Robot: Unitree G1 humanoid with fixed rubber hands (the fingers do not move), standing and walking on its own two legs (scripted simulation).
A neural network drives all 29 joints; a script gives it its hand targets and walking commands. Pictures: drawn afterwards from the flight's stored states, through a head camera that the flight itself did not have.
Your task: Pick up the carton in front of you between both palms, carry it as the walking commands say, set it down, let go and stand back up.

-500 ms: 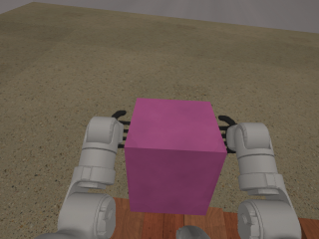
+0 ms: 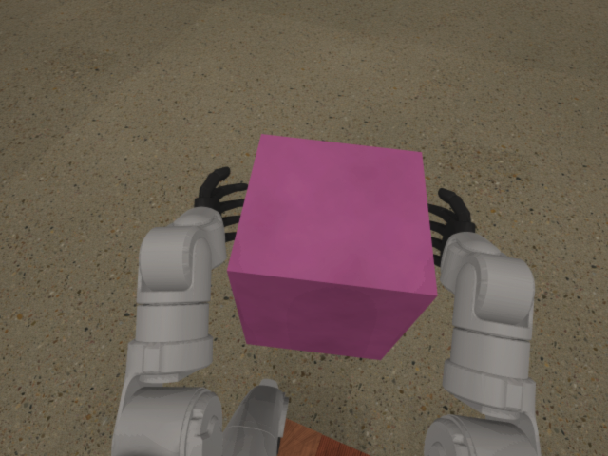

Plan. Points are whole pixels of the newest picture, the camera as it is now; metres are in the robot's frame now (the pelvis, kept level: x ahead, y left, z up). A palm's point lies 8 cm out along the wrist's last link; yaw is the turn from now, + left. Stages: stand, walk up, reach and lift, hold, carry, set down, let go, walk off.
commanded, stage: carry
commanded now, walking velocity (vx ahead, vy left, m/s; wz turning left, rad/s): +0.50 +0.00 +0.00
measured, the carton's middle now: (326, 256) +0.37 +0.05 +0.01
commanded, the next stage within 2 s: none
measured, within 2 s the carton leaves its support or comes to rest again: neither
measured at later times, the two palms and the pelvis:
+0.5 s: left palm (349, 74) +0.66 +0.06 +0.11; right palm (539, 105) +0.63 -0.24 +0.12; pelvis +0.34 -0.04 -0.02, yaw -4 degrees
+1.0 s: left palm (358, 3) +0.99 +0.06 +0.09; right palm (496, 26) +0.95 -0.23 +0.08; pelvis +0.61 -0.05 -0.03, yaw -3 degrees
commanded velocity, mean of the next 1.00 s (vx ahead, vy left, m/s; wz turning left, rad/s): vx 0.50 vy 0.00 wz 0.00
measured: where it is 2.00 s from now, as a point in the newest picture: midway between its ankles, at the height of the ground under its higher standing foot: (381, 206)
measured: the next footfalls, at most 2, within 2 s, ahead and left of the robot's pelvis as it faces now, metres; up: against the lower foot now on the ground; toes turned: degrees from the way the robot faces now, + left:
left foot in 0.12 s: +0.28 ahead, +0.13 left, +0.00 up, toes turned +2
right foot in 0.48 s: +0.42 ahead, -0.15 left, -0.03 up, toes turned -9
